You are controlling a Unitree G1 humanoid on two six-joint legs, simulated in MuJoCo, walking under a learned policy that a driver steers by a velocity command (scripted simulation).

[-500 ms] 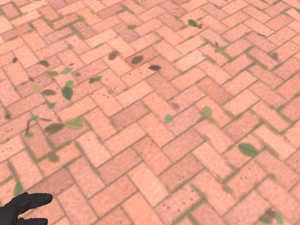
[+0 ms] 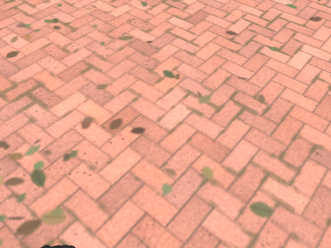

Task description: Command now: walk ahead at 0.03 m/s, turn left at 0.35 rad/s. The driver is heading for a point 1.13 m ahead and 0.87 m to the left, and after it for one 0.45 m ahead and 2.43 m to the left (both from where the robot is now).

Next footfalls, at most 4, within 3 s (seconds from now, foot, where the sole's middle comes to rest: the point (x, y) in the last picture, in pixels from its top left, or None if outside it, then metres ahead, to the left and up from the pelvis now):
0.28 right None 0.07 -0.11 -0.76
0.86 left None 0.16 0.33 -0.76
1.36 right None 0.51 0.66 -0.76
1.76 left None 0.69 1.09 -0.76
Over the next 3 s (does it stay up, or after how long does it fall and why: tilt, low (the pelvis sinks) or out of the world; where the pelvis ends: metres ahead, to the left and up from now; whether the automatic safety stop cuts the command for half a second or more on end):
stays up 1.15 1.18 0.02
